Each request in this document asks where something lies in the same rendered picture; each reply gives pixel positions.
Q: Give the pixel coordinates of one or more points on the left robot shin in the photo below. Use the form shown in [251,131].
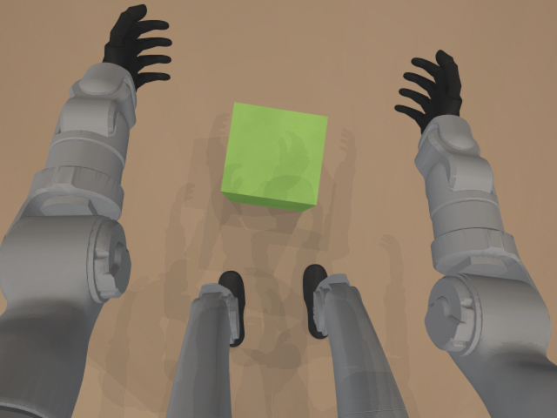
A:
[211,288]

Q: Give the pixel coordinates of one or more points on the right robot forearm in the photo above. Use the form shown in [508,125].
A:
[469,235]

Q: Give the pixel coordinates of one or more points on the left robot forearm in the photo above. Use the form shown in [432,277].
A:
[87,154]

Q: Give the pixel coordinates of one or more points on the carton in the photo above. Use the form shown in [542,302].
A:
[274,157]

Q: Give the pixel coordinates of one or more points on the robot right upper arm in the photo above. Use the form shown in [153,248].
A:
[497,332]

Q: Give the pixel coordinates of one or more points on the left robot hand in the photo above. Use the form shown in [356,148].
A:
[124,45]

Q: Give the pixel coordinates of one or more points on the right robot hand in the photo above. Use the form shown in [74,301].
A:
[445,94]

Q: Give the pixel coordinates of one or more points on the robot left upper arm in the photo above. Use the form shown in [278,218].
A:
[57,272]

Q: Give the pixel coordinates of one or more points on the right robot foot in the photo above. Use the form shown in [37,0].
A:
[313,275]

